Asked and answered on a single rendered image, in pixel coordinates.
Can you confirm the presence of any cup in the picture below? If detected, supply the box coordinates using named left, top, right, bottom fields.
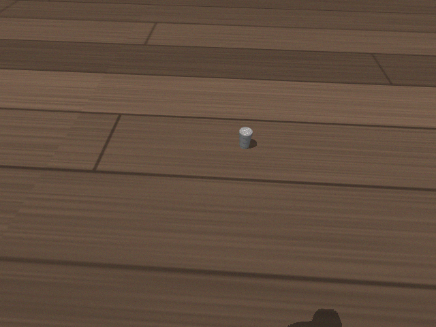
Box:
left=239, top=127, right=253, bottom=149

